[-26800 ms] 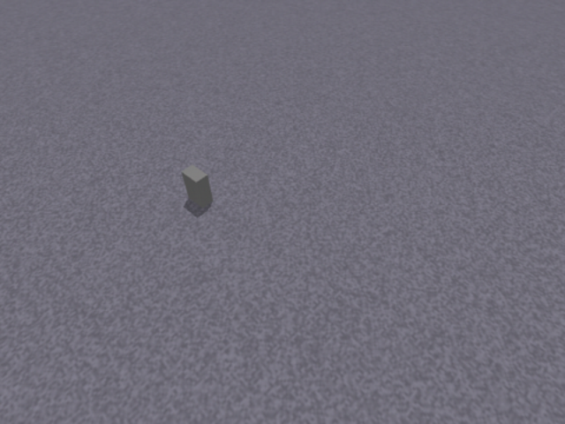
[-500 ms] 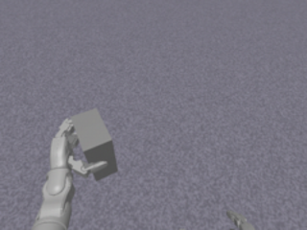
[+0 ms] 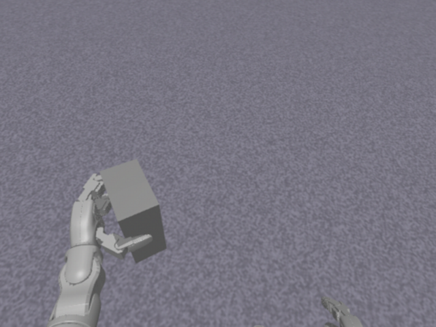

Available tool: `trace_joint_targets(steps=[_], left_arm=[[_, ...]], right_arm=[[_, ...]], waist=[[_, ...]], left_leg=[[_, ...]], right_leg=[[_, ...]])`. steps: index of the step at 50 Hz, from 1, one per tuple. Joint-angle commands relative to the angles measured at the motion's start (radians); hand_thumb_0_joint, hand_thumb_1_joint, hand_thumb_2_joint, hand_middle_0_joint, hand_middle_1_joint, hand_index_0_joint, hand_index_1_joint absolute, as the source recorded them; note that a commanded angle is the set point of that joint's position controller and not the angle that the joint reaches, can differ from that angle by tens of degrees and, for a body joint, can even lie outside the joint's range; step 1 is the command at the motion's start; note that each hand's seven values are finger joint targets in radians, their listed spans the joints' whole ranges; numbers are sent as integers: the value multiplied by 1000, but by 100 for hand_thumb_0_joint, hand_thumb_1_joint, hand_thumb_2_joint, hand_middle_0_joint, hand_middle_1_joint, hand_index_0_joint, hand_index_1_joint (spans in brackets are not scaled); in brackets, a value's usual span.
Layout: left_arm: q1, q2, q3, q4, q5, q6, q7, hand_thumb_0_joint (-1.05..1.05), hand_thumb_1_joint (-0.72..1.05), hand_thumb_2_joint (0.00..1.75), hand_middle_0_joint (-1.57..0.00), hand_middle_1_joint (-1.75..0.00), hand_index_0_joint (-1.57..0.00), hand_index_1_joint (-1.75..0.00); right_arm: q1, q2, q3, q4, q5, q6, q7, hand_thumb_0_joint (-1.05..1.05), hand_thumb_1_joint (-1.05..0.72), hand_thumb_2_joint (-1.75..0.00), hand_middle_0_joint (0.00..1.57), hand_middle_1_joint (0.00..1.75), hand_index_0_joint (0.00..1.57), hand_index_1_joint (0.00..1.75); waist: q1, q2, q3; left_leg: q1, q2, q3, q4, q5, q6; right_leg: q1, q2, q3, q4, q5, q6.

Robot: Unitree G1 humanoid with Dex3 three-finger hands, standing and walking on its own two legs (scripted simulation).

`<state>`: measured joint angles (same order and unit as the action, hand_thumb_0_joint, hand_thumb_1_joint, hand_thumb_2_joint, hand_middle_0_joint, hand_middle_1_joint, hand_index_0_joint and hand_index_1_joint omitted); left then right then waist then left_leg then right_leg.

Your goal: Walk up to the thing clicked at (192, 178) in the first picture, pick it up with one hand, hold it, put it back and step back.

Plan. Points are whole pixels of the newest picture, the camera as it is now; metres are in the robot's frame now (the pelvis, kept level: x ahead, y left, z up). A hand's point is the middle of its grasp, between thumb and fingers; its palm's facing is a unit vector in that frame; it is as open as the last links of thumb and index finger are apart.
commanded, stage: hold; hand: left
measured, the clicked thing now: (136, 213) +0.34 +0.15 +0.00
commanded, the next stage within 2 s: crouch in 1.84 s
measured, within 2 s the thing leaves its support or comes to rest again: neither
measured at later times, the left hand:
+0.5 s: hand (121, 213) +0.32 +0.17 +0.03, palm faces +0.15 -0.99 -0.06, open 13.4 cm
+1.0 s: hand (119, 214) +0.32 +0.18 +0.03, palm faces +0.14 -0.99 -0.05, open 13.4 cm
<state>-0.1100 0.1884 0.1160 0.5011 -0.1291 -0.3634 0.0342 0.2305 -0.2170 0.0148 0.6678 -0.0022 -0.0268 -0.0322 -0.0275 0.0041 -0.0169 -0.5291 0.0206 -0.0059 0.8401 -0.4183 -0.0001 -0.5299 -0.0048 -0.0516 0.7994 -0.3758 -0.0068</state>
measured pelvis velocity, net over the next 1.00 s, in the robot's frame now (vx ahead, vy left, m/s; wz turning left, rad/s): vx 0.00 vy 0.00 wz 0.00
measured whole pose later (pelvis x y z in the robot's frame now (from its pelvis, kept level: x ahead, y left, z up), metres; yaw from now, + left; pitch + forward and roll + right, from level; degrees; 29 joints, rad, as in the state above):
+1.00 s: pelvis +0.00 +0.00 +0.00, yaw +0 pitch +6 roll -1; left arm -0.08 0.20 0.11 0.45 -0.14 -0.35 0.01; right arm 0.24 -0.22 0.01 0.69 0.01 -0.05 -0.03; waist -0.03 0.01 -0.02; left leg -0.52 0.02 -0.01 0.84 -0.42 0.00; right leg -0.52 0.00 -0.06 0.79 -0.38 -0.01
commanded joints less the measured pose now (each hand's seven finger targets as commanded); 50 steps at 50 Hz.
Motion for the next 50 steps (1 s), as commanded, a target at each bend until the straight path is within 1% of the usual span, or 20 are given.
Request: trace_joint_targets(steps=[1, 3, 8, 9, 11, 12, 19, 20, 21, 23, 25, 26, 28, 30, 33, 35, 37, 41, 43, 50], left_arm=[[-408, 123, 41, -394, -42, -149, -13, 0, -25, 115, -112, -135, -113, -136], [-393, 99, 18, -375, -45, -139, -14, 0, -27, 114, -110, -134, -112, -135], [-429, 164, 78, -429, -41, -136, 0, 0, -28, 114, -111, -134, -112, -135], [-362, 123, 61, -351, -47, -126, -5, 0, -29, 115, -111, -135, -112, -136], [-409, 152, 87, -381, -46, -133, -2, 0, -26, 115, -110, -134, -111, -135], [-371, 120, 64, -320, -44, -126, -7, 0, -26, 115, -110, -134, -111, -135], [-399, 134, 61, -367, -47, -135, -21, 0, -27, 115, -110, -134, -111, -135], [-409, 166, 88, -400, -44, -137, -15, 0, -27, 115, -110, -134, -111, -135], [-393, 142, 53, -387, -40, -134, -19, 0, -29, 114, -109, -133, -111, -134], [-405, 163, 83, -428, -46, -135, -12, 0, -29, 113, -109, -132, -110, -133], [-380, 109, 47, -365, -52, -123, -15, 0, -30, 114, -110, -133, -111, -134], [-428, 149, 82, -415, -55, -135, -11, 0, -29, 114, -109, -133, -111, -135], [-415, 173, 86, -436, -44, -137, -10, 0, -30, 115, -111, -135, -112, -136], [-342, 125, 64, -363, -48, -124, -16, 0, -29, 116, -112, -135, -113, -136], [-416, 165, 91, -432, -49, -138, -11, 0, -27, 115, -109, -133, -110, -134], [-379, 123, 54, -351, -46, -122, -21, 0, -27, 116, -109, -134, -111, -135], [-422, 164, 91, -387, -43, -136, -18, 0, -29, 115, -110, -134, -111, -135], [-406, 150, 78, -404, -54, -142, -29, 0, -29, 117, -111, -136, -113, -137], [-396, 146, 64, -417, -55, -138, -35, 0, -29, 116, -110, -135, -112, -136], [-413, 154, 68, -458, -50, -125, -14, 0, -30, 116, -110, -135, -111, -136]], right_arm=[[-22, -131, -45, -118, 1, -51, -11, 0, -92, -91, 20, 30, 20, 30], [-12, -137, -46, -108, 0, -51, -11, 0, -91, -91, 20, 30, 20, 30], [-13, -129, -44, -104, 2, -51, -15, 0, -91, -91, 20, 30, 20, 30], [-14, -128, -41, -105, 3, -51, -14, 0, -91, -91, 20, 30, 20, 30], [-18, -130, -46, -97, 4, -50, -16, 0, -90, -91, 20, 30, 20, 30], [-20, -128, -44, -99, 2, -49, -14, 0, -90, -91, 20, 30, 20, 30], [-15, -131, -50, -102, 4, -52, -9, 0, -91, -91, 20, 30, 20, 30], [-9, -134, -53, -101, 4, -51, -12, 0, -91, -91, 20, 30, 20, 30], [-11, -132, -51, -102, 3, -51, -12, 0, -91, -91, 20, 30, 20, 30], [-10, -129, -50, -101, 5, -52, -12, 0, -91, -91, 20, 30, 20, 30], [-18, -129, -47, -108, 6, -54, -12, 0, -91, -91, 20, 30, 20, 30], [-24, -136, -53, -109, 9, -56, -11, 0, -91, -91, 20, 30, 20, 30], [-17, -135, -52, -110, 7, -55, -16, 0, -92, -91, 20, 30, 20, 30], [-17, -129, -49, -110, 7, -56, -13, 0, -92, -91, 20, 30, 20, 30], [-4, -132, -51, -98, 5, -55, -18, 0, -91, -91, 20, 30, 20, 30], [-11, -134, -49, -98, 3, -57, -15, 0, -91, -91, 20, 30, 20, 30], [-8, -132, -54, -89, 2, -57, -14, 0, -91, -91, 20, 30, 20, 30], [-20, -132, -53, -101, 6, -63, -12, 0, -91, -91, 20, 30, 20, 30], [-11, -138, -54, -107, 6, -64, -12, 0, -91, -91, 20, 30, 20, 30], [-4, -135, -53, -93, 8, -66, -16, 0, -91, -91, 20, 30, 20, 30]], waist=[[-9, 77, -358], [-21, 69, -364], [-1, 55, -359], [-2, 32, -335], [2, 32, -324], [-7, 22, -312], [1, 48, -345], [10, 55, -379], [-6, 58, -375], [4, 54, -364], [-6, 35, -342], [0, 56, -343], [5, 65, -369], [-1, 50, -329], [-5, 52, -363], [-14, 45, -329], [-4, 62, -332], [1, 50, -330], [0, 71, -390], [-8, 81, -359]], left_leg=[[153, -22, -17, -133, 243, -3], [166, -18, -22, -121, 287, -4], [142, -26, -12, -126, 254, 3], [129, -25, -14, -125, 258, 3], [122, -26, -8, -127, 237, 5], [118, -26, -9, -127, 236, 6], [133, -27, -8, -116, 287, 4], [148, -28, -5, -115, 292, 5], [155, -29, -4, -115, 295, 5], [135, -29, -6, -121, 266, 5], [136, -23, -13, -129, 262, 3], [139, -23, -14, -133, 257, 2], [151, -26, -11, -126, 275, 3], [130, -25, -12, -128, 271, 2], [149, -25, -11, -120, 288, 5], [138, -23, -11, -118, 299, 5], [132, -24, -13, -119, 270, 3], [123, -28, -10, -129, 212, 6], [153, -27, -12, -119, 274, 3], [171, -21, -17, -122, 310, 0]], right_leg=[[146, 18, 17, -85, 249, -15], [132, 20, 12, -80, 277, -16], [170, 11, 20, -98, 273, -8], [167, 13, 17, -99, 270, -8], [160, 9, 20, -104, 263, -5], [150, 11, 19, -105, 259, -5], [173, 9, 20, -94, 303, -8], [188, 7, 24, -97, 313, -7], [180, 7, 25, -98, 317, -6], [184, 8, 24, -103, 290, -6], [166, 14, 15, -101, 276, -9], [165, 12, 17, -99, 269, -10], [181, 10, 21, -99, 283, -10], [169, 13, 17, -97, 280, -10], [179, 11, 20, -95, 305, -8], [155, 13, 20, -94, 312, -8], [150, 11, 19, -94, 280, -9], [154, 9, 20, -106, 233, -8], [177, 10, 20, -94, 287, -11], [151, 15, 15, -90, 305, -12]])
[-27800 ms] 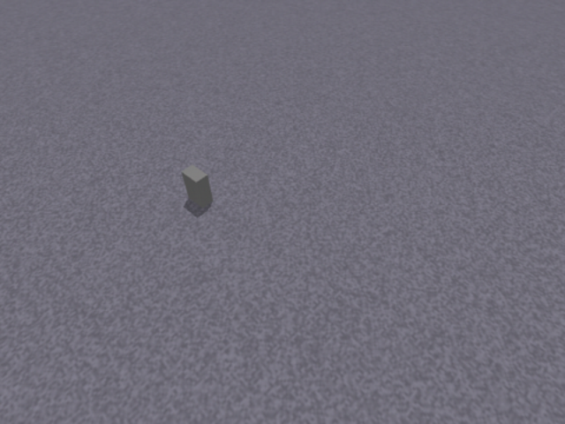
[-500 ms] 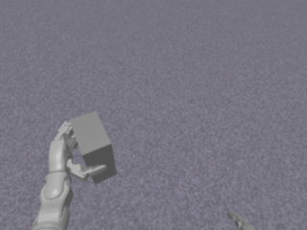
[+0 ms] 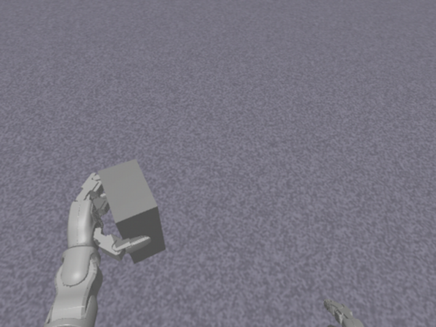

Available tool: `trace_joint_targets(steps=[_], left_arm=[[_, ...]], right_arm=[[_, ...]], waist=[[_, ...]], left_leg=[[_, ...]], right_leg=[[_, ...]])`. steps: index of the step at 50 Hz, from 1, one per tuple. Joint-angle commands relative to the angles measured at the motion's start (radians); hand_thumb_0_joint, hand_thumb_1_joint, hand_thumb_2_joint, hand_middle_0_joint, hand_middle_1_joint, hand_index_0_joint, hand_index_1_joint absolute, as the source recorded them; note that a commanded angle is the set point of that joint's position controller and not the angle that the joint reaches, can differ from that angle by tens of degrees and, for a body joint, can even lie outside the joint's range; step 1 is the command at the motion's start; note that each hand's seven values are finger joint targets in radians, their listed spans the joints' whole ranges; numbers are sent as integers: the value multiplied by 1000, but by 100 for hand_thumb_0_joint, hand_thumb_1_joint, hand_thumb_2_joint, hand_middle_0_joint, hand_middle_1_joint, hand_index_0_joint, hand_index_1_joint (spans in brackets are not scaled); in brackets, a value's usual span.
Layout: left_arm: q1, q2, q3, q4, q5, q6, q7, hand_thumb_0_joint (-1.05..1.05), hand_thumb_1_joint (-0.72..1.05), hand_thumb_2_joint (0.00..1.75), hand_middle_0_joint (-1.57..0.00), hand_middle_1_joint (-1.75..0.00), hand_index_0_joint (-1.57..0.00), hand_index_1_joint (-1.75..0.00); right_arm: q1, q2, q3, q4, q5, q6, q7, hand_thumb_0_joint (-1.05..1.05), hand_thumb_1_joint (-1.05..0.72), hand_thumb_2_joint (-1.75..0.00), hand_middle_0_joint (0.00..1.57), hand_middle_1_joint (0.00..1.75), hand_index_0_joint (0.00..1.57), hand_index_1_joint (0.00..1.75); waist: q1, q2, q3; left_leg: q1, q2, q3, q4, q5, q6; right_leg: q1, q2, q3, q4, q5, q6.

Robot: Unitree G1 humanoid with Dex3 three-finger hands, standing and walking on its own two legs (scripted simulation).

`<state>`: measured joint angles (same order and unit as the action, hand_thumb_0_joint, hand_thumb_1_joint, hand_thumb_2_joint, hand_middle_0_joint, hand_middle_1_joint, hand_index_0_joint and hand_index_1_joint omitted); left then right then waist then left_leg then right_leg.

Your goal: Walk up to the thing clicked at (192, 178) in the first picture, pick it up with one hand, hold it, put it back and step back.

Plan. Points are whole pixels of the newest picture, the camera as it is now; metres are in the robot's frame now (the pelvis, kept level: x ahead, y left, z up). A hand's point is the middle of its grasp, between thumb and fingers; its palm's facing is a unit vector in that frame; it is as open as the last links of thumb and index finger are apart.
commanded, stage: hold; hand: left
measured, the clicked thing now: (135, 214) +0.33 +0.16 +0.01
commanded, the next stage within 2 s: crouch in 0.84 s
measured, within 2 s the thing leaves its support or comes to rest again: neither
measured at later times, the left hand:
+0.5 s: hand (125, 215) +0.32 +0.17 +0.03, palm faces +0.13 -0.99 -0.05, open 13.4 cm
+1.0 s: hand (123, 217) +0.32 +0.17 +0.03, palm faces +0.15 -0.99 -0.05, open 13.4 cm
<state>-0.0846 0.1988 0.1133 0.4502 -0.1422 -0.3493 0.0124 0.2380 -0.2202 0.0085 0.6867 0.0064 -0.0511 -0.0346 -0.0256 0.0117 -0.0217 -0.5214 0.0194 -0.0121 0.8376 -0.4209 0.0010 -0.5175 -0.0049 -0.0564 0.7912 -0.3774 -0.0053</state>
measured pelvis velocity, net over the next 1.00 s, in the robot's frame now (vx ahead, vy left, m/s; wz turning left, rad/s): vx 0.00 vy -0.01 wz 0.00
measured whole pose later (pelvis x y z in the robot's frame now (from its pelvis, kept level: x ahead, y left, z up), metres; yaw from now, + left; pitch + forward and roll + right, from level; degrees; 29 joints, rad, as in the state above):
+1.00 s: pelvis +0.00 -0.01 +0.00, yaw +0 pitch +6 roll -1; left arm -0.09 0.20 0.13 0.46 -0.15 -0.35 -0.01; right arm 0.23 -0.22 0.01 0.69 0.01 -0.06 -0.04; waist -0.03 0.01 -0.02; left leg -0.52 0.02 -0.02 0.83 -0.41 -0.01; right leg -0.52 0.00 -0.06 0.80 -0.38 -0.02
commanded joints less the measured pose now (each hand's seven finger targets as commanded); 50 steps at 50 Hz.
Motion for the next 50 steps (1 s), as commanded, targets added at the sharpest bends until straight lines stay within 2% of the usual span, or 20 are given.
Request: trace_joint_targets(steps=[1, 3, 7, 8, 10, 11, 14, 18, 19, 27, 28, 33, 34, 36, 37, 38, 43, 47, 48, 50], left_arm=[[-423, 124, 53, -390, -34, -132, 9, 0, -30, 116, -110, -134, -111, -136], [-436, 145, 87, -377, -36, -131, 18, 0, -29, 117, -110, -135, -112, -137], [-400, 120, 65, -335, -34, -116, 13, 0, -28, 118, -112, -137, -113, -138], [-434, 146, 89, -364, -35, -120, 14, 0, -26, 120, -112, -138, -114, -139], [-455, 153, 76, -382, -30, -126, 9, 0, -28, 121, -113, -139, -114, -140], [-380, 115, 61, -281, -28, -112, 2, 0, -29, 120, -112, -138, -114, -139], [-404, 129, 79, -310, -39, -122, 1, 0, -30, 120, -112, -138, -113, -140], [-400, 111, 48, -333, -33, -131, -5, 0, -28, 117, -112, -137, -113, -138], [-433, 141, 79, -373, -40, -141, -2, 0, -28, 118, -111, -137, -112, -138], [-403, 128, 84, -354, -46, -138, -2, 0, -29, 119, -112, -139, -114, -140], [-428, 161, 111, -394, -47, -145, -1, 0, -26, 120, -111, -138, -113, -139], [-418, 148, 105, -370, -54, -146, -12, 0, -29, 120, -112, -139, -113, -140], [-381, 106, 67, -316, -52, -140, -20, 0, -29, 119, -112, -138, -113, -139], [-390, 139, 85, -351, -46, -145, -23, 0, -28, 119, -112, -138, -113, -139], [-375, 104, 47, -323, -46, -140, -30, 0, -28, 118, -111, -137, -113, -138], [-409, 154, 90, -372, -45, -149, -24, 0, -28, 118, -111, -137, -113, -138], [-409, 142, 79, -376, -50, -144, -25, 0, -29, 117, -110, -136, -111, -137], [-430, 162, 117, -372, -56, -145, -18, 0, -25, 120, -115, -138, -116, -139], [-414, 138, 96, -335, -53, -143, -21, 0, -31, 112, -113, -130, -115, -131], [-403, 168, 127, -342, -49, -148, -15, 0, -17, 111, -113, -130, -115, -130]], right_arm=[[-11, -125, -43, -112, -2, -42, -14, 0, -91, -91, 20, 30, 20, 30], [-6, -131, -47, -105, 0, -41, -17, 0, -91, -91, 20, 30, 20, 30], [-12, -129, -45, -109, -1, -42, -18, 0, -91, -91, 20, 30, 20, 30], [-11, -136, -51, -106, 0, -44, -18, 0, -90, -91, 20, 30, 20, 30], [-4, -131, -50, -107, 0, -40, -16, 0, -90, -91, 20, 30, 20, 30], [-5, -132, -49, -102, -3, -40, -15, 0, -91, -91, 20, 30, 20, 30], [-1, -133, -53, -102, 1, -41, -13, 0, -91, -91, 20, 30, 20, 30], [-10, -133, -55, -113, -1, -43, -6, 0, -91, -91, 20, 30, 20, 30], [-7, -136, -56, -109, -1, -45, -5, 0, -91, -91, 20, 30, 20, 30], [-10, -129, -48, -123, -1, -44, -8, 0, -91, -91, 20, 30, 20, 30], [-10, -135, -51, -123, -1, -45, -12, 0, -90, -91, 20, 30, 20, 30], [-11, -131, -47, -111, -2, -47, -20, 0, -91, -91, 20, 30, 20, 30], [-21, -129, -44, -118, -3, -48, -18, 0, -91, -91, 20, 30, 20, 30], [-23, -135, -51, -119, -2, -50, -17, 0, -90, -91, 20, 30, 20, 30], [-29, -130, -46, -126, -2, -50, -15, 0, -90, -91, 20, 30, 20, 30], [-28, -138, -53, -125, 0, -52, -14, 0, -90, -91, 20, 30, 20, 30], [-15, -132, -48, -119, -1, -53, -15, 0, -90, -91, 20, 30, 20, 30], [-26, -131, -47, -113, 3, -55, -21, 0, -92, -91, 20, 30, 20, 30], [-37, -125, -43, -115, 0, -54, -20, 0, -89, -90, 20, 30, 20, 30], [-28, -129, -48, -108, 0, -55, -22, 0, -88, -90, 20, 30, 20, 30]], waist=[[-11, 61, -341], [-4, 39, -341], [-6, 34, -335], [-2, 54, -352], [-4, 60, -346], [-7, 32, -336], [0, 18, -334], [-4, 37, -322], [3, 46, -346], [-6, 33, -344], [-4, 39, -374], [-9, 27, -350], [-15, 30, -317], [-6, 53, -338], [-10, 39, -326], [-1, 54, -328], [-8, 50, -369], [-4, 22, -327], [-4, 34, -296], [3, 21, -333]], left_leg=[[152, -18, -13, -121, 299, -2], [146, -17, -16, -128, 282, -1], [147, -19, -12, -124, 304, 0], [158, -19, -12, -123, 318, -1], [163, -18, -12, -124, 324, -2], [155, -16, -14, -119, 339, -1], [143, -19, -9, -117, 322, 3], [138, -19, -9, -119, 309, 0], [142, -18, -11, -117, 307, -1], [128, -20, -12, -115, 290, 2], [140, -22, -8, -111, 291, 5], [127, -28, 0, -106, 275, 12], [125, -27, -2, -112, 269, 9], [136, -26, -5, -119, 262, 5], [127, -27, -6, -118, 257, 6], [130, -28, -4, -124, 239, 5], [150, -25, -8, -112, 286, 5], [121, -28, -2, -127, 217, 10], [109, -29, -2, -128, 202, 9], [114, -31, 1, -122, 206, 11]], right_leg=[[138, 17, 16, -84, 291, -14], [145, 15, 14, -85, 281, -14], [157, 14, 16, -89, 301, -11], [154, 12, 19, -85, 312, -12], [155, 12, 17, -85, 311, -14], [144, 15, 14, -82, 317, -13], [157, 11, 17, -85, 324, -10], [139, 14, 16, -80, 303, -14], [146, 14, 16, -77, 298, -15], [150, 14, 18, -80, 292, -12], [157, 10, 25, -82, 304, -10], [158, 4, 31, -88, 312, -4], [137, 8, 28, -88, 299, -6], [136, 8, 25, -88, 279, -10], [140, 10, 22, -91, 273, -10], [140, 7, 25, -94, 259, -11], [154, 10, 24, -85, 300, -11], [150, 2, 29, -106, 252, -5], [136, 4, 29, -106, 232, -6], [155, 1, 31, -106, 238, -3]])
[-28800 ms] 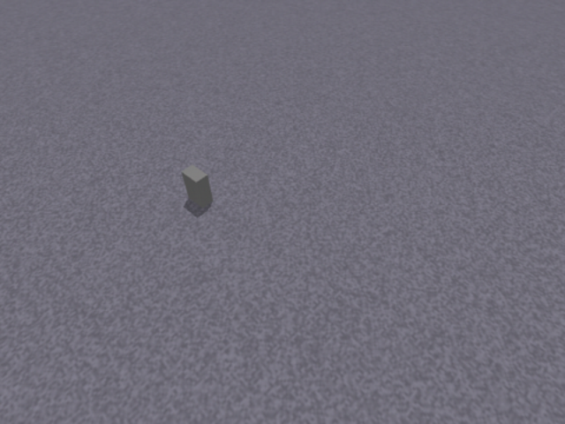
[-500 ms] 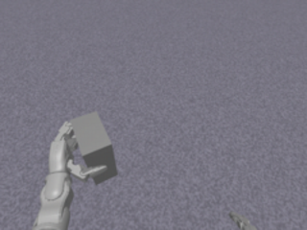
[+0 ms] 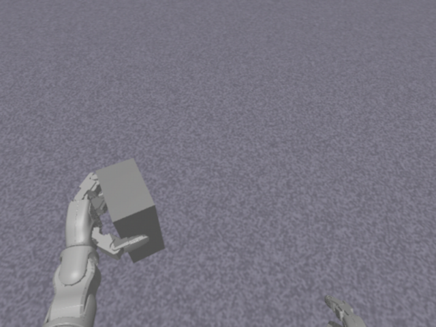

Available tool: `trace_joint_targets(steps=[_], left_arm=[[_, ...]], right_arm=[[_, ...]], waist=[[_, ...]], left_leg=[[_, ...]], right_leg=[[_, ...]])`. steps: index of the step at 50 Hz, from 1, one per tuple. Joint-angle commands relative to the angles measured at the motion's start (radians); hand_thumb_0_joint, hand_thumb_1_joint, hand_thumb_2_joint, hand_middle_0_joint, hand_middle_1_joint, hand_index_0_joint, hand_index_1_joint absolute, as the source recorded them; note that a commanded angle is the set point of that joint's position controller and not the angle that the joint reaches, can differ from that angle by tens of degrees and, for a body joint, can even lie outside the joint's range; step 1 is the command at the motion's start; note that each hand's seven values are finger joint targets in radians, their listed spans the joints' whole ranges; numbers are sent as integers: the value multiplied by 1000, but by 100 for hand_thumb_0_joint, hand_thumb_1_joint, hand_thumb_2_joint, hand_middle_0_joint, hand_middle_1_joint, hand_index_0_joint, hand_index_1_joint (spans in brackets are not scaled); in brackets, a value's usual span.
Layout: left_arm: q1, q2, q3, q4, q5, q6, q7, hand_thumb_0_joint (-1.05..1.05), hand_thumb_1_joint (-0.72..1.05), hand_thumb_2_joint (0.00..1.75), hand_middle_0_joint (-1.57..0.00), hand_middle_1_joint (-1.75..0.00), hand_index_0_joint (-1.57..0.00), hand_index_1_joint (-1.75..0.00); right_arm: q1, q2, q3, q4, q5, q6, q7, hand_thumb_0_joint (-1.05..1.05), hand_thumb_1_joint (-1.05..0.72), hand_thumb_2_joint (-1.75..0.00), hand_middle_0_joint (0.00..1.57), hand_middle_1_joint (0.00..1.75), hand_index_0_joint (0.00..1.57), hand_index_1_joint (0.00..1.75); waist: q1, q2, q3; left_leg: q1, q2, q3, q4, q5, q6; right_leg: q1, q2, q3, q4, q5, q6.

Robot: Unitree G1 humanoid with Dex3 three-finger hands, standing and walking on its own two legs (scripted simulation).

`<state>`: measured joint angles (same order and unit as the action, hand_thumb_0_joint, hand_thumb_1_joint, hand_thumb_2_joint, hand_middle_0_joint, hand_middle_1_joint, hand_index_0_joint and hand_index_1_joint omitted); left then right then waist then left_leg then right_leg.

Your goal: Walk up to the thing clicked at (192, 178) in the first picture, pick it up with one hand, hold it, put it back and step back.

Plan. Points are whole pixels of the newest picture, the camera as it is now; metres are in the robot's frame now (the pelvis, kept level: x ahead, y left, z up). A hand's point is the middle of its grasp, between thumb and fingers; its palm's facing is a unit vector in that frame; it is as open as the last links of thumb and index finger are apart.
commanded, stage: crouch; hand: left
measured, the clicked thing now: (133, 213) +0.33 +0.16 +0.01
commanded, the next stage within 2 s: lower in 1.74 s
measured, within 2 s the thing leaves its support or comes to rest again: neither
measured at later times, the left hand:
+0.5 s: hand (130, 236) +0.35 +0.20 -0.12, palm faces +0.23 -0.97 -0.05, open 13.3 cm
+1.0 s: hand (140, 258) +0.38 +0.23 -0.36, palm faces +0.30 -0.95 -0.07, open 13.3 cm
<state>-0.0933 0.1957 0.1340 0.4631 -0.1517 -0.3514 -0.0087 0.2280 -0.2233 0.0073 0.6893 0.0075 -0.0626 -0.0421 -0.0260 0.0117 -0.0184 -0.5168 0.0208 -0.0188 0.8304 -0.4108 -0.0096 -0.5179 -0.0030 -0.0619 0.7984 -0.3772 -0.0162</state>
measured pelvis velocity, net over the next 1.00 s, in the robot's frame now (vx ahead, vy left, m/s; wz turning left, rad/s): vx -0.07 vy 0.01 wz -0.05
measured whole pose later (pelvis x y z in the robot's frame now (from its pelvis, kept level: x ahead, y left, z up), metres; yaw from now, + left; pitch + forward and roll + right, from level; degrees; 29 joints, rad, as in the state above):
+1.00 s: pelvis -0.07 +0.01 -0.30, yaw -3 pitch +34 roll -4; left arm -0.61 0.38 0.48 1.11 -0.07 -0.78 0.01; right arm 0.09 -0.26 0.02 0.76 -0.11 -0.05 0.09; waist -0.14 0.00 -0.15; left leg -1.96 0.02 -0.06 2.07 -0.71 -0.01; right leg -1.95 -0.03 -0.09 2.01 -0.65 -0.04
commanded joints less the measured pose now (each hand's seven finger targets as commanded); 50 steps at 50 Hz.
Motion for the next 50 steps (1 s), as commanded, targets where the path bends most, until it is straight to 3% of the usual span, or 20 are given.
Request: trace_joint_targets(steps=[1, 3, 8, 11, 12, 17, 19, 21, 22, 23, 25, 27, 33, 34, 37, 41, 46, 47, 49, 50], left_arm=[[-386, 156, 86, -326, -34, -143, 8, 0, -16, 112, -113, -131, -116, -131], [-372, 120, 67, -271, -28, -146, 9, 0, -17, 112, -113, -131, -115, -130], [-444, 134, 104, -224, -17, -211, 31, 0, -14, 116, -115, -133, -117, -133], [-456, 125, 116, -92, -7, -259, 32, 0, -17, 114, -113, -132, -116, -132], [-474, 116, 97, -66, 3, -280, 30, 0, -21, 115, -113, -133, -115, -133], [-548, 194, 180, 22, 9, -403, 33, 0, -29, 113, -113, -132, -115, -133], [-570, 166, 157, 57, 2, -444, 26, 0, -30, 112, -109, -130, -111, -131], [-624, 221, 193, 81, -3, -481, 21, 0, -30, 111, -108, -127, -109, -128], [-600, 196, 171, 136, 0, -488, 14, 0, -32, 110, -106, -125, -107, -126], [-663, 234, 187, 77, 1, -506, 13, 0, -30, 110, -107, -125, -108, -126], [-658, 260, 219, 113, 5, -518, 22, 0, -31, 110, -105, -124, -106, -126], [-688, 259, 229, 155, -5, -525, 23, 0, -32, 112, -107, -127, -108, -128], [-746, 308, 262, 215, 3, -535, 17, 0, -23, 114, -106, -126, -107, -128], [-794, 354, 290, 154, 8, -548, 18, 0, -23, 114, -105, -124, -105, -126], [-813, 332, 286, 237, 14, -552, 13, 0, -20, 116, -106, -126, -106, -128], [-872, 449, 373, 261, 32, -575, 27, 0, -20, 118, -107, -129, -108, -130], [-891, 459, 395, 331, 44, -579, 16, 0, -22, 121, -109, -131, -109, -133], [-924, 420, 359, 352, 43, -577, 10, 0, -24, 120, -110, -131, -110, -133], [-969, 514, 417, 324, 58, -585, 16, 0, -26, 121, -109, -132, -110, -134], [-968, 497, 397, 354, 65, -578, 13, 0, -24, 119, -108, -130, -108, -132]], right_arm=[[-13, -124, -45, -109, -3, -41, -16, 0, -88, -90, 20, 30, 20, 30], [-25, -122, -45, -104, -6, -42, -9, 0, -88, -90, 20, 30, 20, 30], [1, -129, -63, -79, -22, -38, 10, 0, -87, -90, 20, 30, 20, 30], [-3, -139, -73, -71, -30, -39, 24, 0, -88, -90, 20, 30, 20, 30], [0, -134, -73, -67, -36, -39, 29, 0, -88, -90, 20, 30, 20, 30], [18, -150, -84, -58, -53, -35, 52, 0, -89, -90, 20, 30, 20, 30], [9, -157, -82, -64, -58, -38, 64, 0, -89, -91, 20, 30, 20, 30], [10, -175, -85, -57, -61, -37, 68, 0, -90, -91, 20, 30, 20, 30], [8, -185, -82, -60, -63, -36, 74, 0, -90, -91, 20, 30, 20, 30], [3, -194, -85, -65, -66, -34, 78, 0, -90, -91, 20, 30, 20, 30], [7, -197, -86, -63, -71, -25, 82, 0, -90, -91, 20, 30, 20, 30], [7, -204, -87, -53, -72, -22, 88, 0, -91, -91, 20, 30, 20, 30], [18, -220, -85, -15, -80, -18, 102, 0, -93, -92, 20, 30, 20, 30], [20, -221, -86, -9, -84, -17, 103, 0, -92, -92, 20, 30, 20, 30], [20, -226, -81, 6, -92, -14, 109, 0, -92, -92, 20, 30, 20, 30], [18, -235, -68, 17, -102, -5, 113, 0, -92, -92, 20, 30, 20, 30], [27, -243, -59, 32, -115, 0, 119, 0, -94, -92, 20, 30, 20, 30], [16, -240, -55, 32, -115, 0, 119, 0, -94, -92, 20, 30, 20, 30], [25, -252, -54, 37, -122, 4, 118, 0, -93, -92, 20, 30, 20, 30], [26, -251, -51, 42, -124, 7, 119, 0, -94, -92, 20, 30, 20, 30]], waist=[[-7, 13, -330], [-10, 16, -264], [-10, 37, -334], [-21, 6, -302], [-24, 3, -324], [-25, 44, -484], [-36, 65, -542], [-32, 81, -605], [-39, 82, -623], [-25, 134, -666], [-17, 133, -699], [-42, 112, -708], [-59, 84, -810], [-51, 119, -839], [-75, 130, -841], [-60, 173, -864], [-81, 184, -900], [-106, 188, -864], [-100, 221, -887], [-108, 219, -892]], left_leg=[[108, -32, 11, -107, 216, 24], [75, -31, 9, -107, 194, 24], [39, -26, -2, -37, 232, 21], [-54, -26, -7, 29, 195, 22], [-86, -26, -8, 59, 186, 24], [-264, -32, -18, 252, 148, 22], [-326, -32, -25, 334, 134, 20], [-413, -35, -26, 419, 123, 23], [-434, -35, -35, 442, 128, 20], [-430, -34, -39, 464, 138, 14], [-500, -34, -35, 514, 100, 16], [-589, -36, -39, 554, 47, 16], [-754, -35, -39, 737, 78, 28], [-748, -34, -41, 755, 88, 24], [-792, -34, -48, 820, 75, 22], [-860, -32, -47, 880, 22, 14], [-939, -33, -34, 982, 43, 17], [-968, -33, -36, 993, -9, 17], [-992, -33, -29, 1021, -25, 16], [-996, -31, -25, 1038, -23, 16]], right_leg=[[149, -2, 40, -111, 267, 10], [100, -1, 36, -103, 244, 8], [26, -2, 30, -26, 262, -1], [-70, 0, 29, 39, 227, -2], [-100, 0, 31, 59, 217, -3], [-276, 6, 34, 250, 161, -14], [-378, 10, 33, 331, 135, -17], [-436, 8, 51, 402, 125, -17], [-496, 10, 36, 449, 113, -24], [-546, 14, 34, 489, 106, -28], [-583, 12, 46, 524, 73, -28], [-605, 10, 56, 563, 40, -24], [-711, 9, 74, 709, 86, -18], [-749, 10, 69, 739, 83, -21], [-846, 12, 51, 812, 58, -25], [-936, 12, 36, 900, -9, -29], [-1000, 14, 29, 996, 13, -26], [-1050, 14, 20, 1011, -29, -29], [-1060, 12, 18, 1041, -38, -27], [-1069, 13, 19, 1052, -36, -26]])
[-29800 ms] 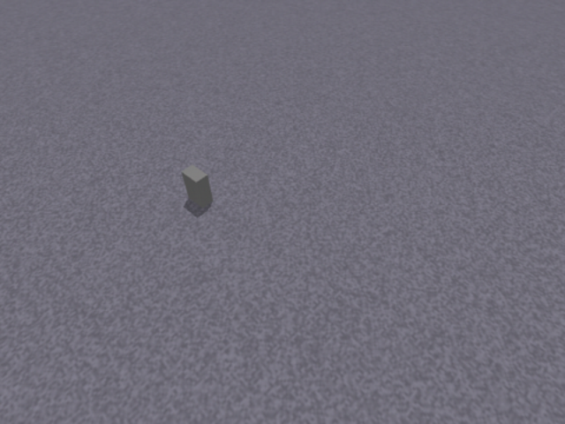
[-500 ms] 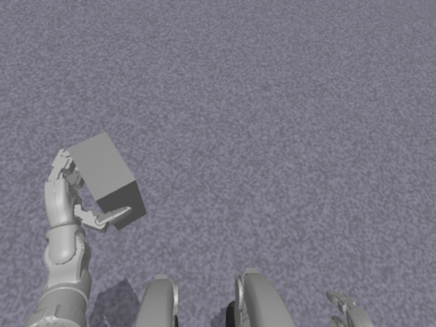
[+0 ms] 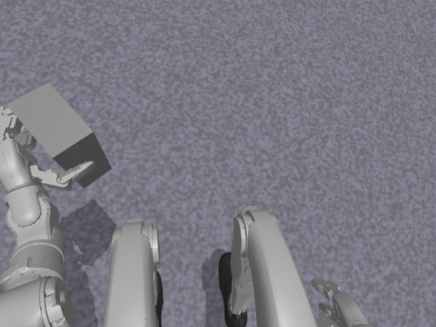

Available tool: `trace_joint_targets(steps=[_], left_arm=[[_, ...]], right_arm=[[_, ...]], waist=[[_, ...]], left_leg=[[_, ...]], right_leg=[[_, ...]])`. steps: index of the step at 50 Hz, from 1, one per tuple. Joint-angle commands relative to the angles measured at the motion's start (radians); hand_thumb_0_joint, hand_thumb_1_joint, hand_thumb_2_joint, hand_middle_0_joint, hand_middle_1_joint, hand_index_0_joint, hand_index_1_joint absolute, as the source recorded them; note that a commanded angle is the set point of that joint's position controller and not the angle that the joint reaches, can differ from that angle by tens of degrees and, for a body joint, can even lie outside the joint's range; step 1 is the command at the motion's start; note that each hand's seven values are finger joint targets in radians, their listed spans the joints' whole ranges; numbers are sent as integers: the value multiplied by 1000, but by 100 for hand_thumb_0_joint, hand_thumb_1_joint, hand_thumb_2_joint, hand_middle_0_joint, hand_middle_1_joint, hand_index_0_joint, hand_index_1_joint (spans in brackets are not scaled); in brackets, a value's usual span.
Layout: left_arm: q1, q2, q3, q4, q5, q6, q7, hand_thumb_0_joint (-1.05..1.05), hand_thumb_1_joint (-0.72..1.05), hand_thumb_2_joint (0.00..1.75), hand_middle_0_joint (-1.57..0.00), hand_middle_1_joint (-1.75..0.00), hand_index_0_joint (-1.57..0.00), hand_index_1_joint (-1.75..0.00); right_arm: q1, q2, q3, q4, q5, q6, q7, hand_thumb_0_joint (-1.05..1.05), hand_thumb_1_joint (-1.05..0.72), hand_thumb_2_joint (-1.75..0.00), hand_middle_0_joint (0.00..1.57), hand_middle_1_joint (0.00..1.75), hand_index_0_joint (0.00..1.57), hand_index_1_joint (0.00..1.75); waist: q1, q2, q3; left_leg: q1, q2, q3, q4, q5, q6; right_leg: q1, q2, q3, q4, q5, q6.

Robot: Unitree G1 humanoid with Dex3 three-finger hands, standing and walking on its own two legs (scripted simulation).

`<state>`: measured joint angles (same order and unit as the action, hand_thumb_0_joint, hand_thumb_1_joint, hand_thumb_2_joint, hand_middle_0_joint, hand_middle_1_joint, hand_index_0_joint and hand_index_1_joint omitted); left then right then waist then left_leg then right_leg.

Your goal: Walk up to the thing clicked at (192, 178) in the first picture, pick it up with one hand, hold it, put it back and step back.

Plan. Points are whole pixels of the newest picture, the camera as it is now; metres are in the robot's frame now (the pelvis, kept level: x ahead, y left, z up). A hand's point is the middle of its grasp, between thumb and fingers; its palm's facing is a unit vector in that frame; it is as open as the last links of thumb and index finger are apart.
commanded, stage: crouch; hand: left
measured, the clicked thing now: (68, 142) +0.45 +0.23 -0.08
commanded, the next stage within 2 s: lower in 0.74 s
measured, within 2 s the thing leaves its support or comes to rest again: rests again in 1.80 s
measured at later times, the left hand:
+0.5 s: hand (73, 161) +0.45 +0.26 -0.18, palm faces +0.34 -0.94 -0.07, open 13.3 cm
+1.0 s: hand (83, 167) +0.46 +0.26 -0.24, palm faces +0.33 -0.94 -0.06, open 13.3 cm
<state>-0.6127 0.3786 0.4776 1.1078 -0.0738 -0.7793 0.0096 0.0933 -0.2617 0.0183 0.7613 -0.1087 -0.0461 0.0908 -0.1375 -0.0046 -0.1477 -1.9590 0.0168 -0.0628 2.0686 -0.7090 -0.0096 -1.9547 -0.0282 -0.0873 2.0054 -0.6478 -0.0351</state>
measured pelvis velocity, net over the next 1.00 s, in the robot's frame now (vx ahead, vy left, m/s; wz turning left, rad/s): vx -0.02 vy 0.01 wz -0.10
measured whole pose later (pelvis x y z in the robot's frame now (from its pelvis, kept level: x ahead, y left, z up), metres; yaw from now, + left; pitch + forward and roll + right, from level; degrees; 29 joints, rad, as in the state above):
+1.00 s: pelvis -0.02 +0.01 -0.12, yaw -6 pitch +26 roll -11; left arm -0.73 0.61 0.57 1.27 -0.03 -0.84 0.02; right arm 0.03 -0.33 0.22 0.74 -0.22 0.01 0.12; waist -0.23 -0.08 0.11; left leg -2.27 0.01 -0.16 2.50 -0.70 0.02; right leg -2.20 -0.03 -0.17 2.34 -0.60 -0.01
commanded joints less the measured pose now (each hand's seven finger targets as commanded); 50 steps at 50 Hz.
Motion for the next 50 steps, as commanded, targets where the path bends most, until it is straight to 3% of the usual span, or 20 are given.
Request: trace_joint_targets(steps=[1, 4, 5, 7, 8, 9, 11, 15, 21, 23, 30, 35, 39, 41, 42, 44, 45, 46, 48, 50], left_arm=[[-461, 322, 59, -304, -10, -152, -7, 0, -25, 118, -107, -129, -107, -131], [-480, 311, 69, -248, -21, -151, -7, 0, -23, 119, -108, -130, -109, -132], [-496, 364, 101, -258, -13, -155, -2, 0, -22, 119, -107, -129, -108, -131], [-488, 365, 91, -237, -1, -151, -1, 0, -22, 118, -107, -130, -108, -131], [-502, 404, 114, -243, 5, -153, 2, 0, -21, 118, -108, -130, -109, -132], [-522, 379, 96, -211, 3, -152, -1, 0, -19, 119, -108, -130, -109, -132], [-550, 424, 115, -227, 10, -156, 0, 0, -17, 119, -109, -130, -110, -131], [-538, 422, 120, -185, 11, -153, -8, 0, -14, 121, -113, -134, -114, -135], [-521, 447, 120, -172, 34, -148, -6, 0, -6, 120, -113, -133, -114, -133], [-565, 460, 117, -217, 33, -153, -5, 0, -8, 119, -114, -133, -115, -134], [-514, 483, 136, -194, 29, -157, 2, 0, -4, 123, -114, -136, -116, -136], [-520, 480, 107, -194, 34, -166, -1, 0, -3, 123, -116, -136, -118, -137], [-494, 501, 125, -213, 20, -172, -4, 0, -3, 124, -118, -138, -120, -139], [-518, 489, 108, -226, 15, -176, -3, 0, -4, 123, -116, -136, -118, -137], [-498, 504, 128, -227, 11, -179, 2, 0, -2, 124, -117, -137, -118, -138], [-477, 481, 110, -178, 10, -178, 1, 0, -4, 122, -115, -137, -116, -138], [-481, 508, 128, -170, 16, -182, 9, 0, -4, 121, -115, -137, -117, -137], [-434, 461, 102, -73, 14, -178, 4, 0, -4, 122, -113, -136, -115, -137], [-479, 499, 117, -88, 16, -204, 9, 0, -1, 124, -115, -138, -116, -138], [-467, 541, 128, -54, 26, -219, 10, 0, -2, 121, -114, -136, -116, -136]], right_arm=[[153, -218, -61, -38, -10, -8, -13, 0, -93, -92, 20, 30, 20, 30], [155, -220, -54, -25, -13, -8, -14, 0, -93, -92, 20, 30, 20, 30], [150, -227, -50, -23, -15, -4, -15, 0, -93, -92, 20, 30, 20, 30], [140, -231, -46, -37, -21, 0, -13, 0, -93, -91, 20, 30, 20, 30], [141, -237, -42, -35, -23, 2, -14, 0, -93, -91, 20, 30, 20, 30], [137, -237, -39, -27, -24, 4, -14, 0, -93, -91, 20, 30, 20, 30], [136, -246, -28, -31, -31, 5, -14, 0, -92, -91, 20, 30, 20, 30], [133, -257, -13, -24, -44, 11, -14, 0, -92, -91, 20, 30, 20, 30], [139, -291, 7, -26, -62, 24, -8, 0, -92, -91, 20, 30, 20, 30], [135, -297, 16, -31, -68, 29, -7, 0, -92, -91, 20, 30, 20, 30], [137, -313, 45, -28, -84, 41, 2, 0, -92, -91, 20, 30, 20, 30], [125, -323, 61, -20, -94, 49, 4, 0, -92, -91, 20, 30, 20, 30], [127, -335, 75, -25, -101, 53, 6, 0, -92, -91, 20, 30, 20, 30], [122, -335, 82, -23, -103, 55, 7, 0, -92, -91, 20, 30, 20, 30], [126, -336, 86, -25, -104, 57, 6, 0, -92, -91, 20, 30, 20, 30], [124, -339, 99, -25, -108, 58, 9, 0, -92, -91, 20, 30, 20, 30], [116, -338, 104, -33, -111, 60, 9, 0, -92, -91, 20, 30, 20, 30], [101, -337, 112, -29, -110, 61, 11, 0, -92, -91, 20, 30, 20, 30], [95, -344, 131, -33, -119, 65, 12, 0, -91, -91, 20, 30, 20, 30], [77, -353, 143, -36, -125, 67, 12, 0, -91, -91, 20, 30, 20, 30]], waist=[[0, 240, -756], [-16, 202, -711], [-5, 222, -703], [-11, 215, -700], [-9, 227, -704], [-23, 220, -664], [-29, 220, -674], [-41, 219, -630], [-54, 303, -616], [-66, 324, -610], [-74, 325, -585], [-90, 346, -519], [-91, 349, -568], [-100, 356, -553], [-95, 346, -571], [-111, 339, -545], [-110, 323, -529], [-116, 289, -485], [-133, 296, -457], [-123, 297, -440]], left_leg=[[413, -30, 19, -189, 250, 16], [321, -31, 26, -143, 183, 19], [310, -32, 28, -140, 169, 17], [286, -31, 26, -120, 142, 17], [273, -31, 29, -107, 141, 17], [254, -30, 23, -99, 118, 16], [223, -31, 26, -66, 120, 19], [175, -29, 21, -25, 104, 21], [226, -19, -14, -1, 151, 5], [231, -17, -23, 10, 152, 2], [205, -15, -38, 57, 190, 1], [192, -9, -56, 68, 147, 1], [212, -10, -57, 92, 206, -1], [208, -9, -62, 97, 204, 0], [200, -9, -61, 103, 222, 0], [194, -8, -66, 114, 239, 1], [161, -9, -67, 121, 214, 3], [145, -6, -68, 130, 201, 7], [127, -5, -76, 141, 188, 7], [131, -2, -81, 146, 181, 5]], right_leg=[[359, 37, 41, -140, 218, -8], [332, 36, 37, -111, 173, -1], [314, 35, 31, -93, 160, -2], [292, 35, 23, -72, 139, -1], [298, 35, 22, -60, 141, 0], [259, 34, 15, -46, 123, 0], [268, 35, 14, -28, 129, 4], [234, 38, 3, 4, 119, 8], [154, 36, -32, 75, 166, 1], [131, 36, -39, 88, 169, -1], [144, 38, -56, 124, 204, 2], [88, 40, -64, 138, 171, -1], [134, 42, -71, 150, 218, 2], [124, 41, -74, 154, 217, 1], [154, 44, -73, 152, 234, 2], [156, 44, -80, 158, 247, 4], [157, 47, -81, 156, 231, 6], [136, 48, -77, 149, 216, 6], [147, 51, -86, 149, 216, 8], [131, 54, -92, 161, 202, 5]])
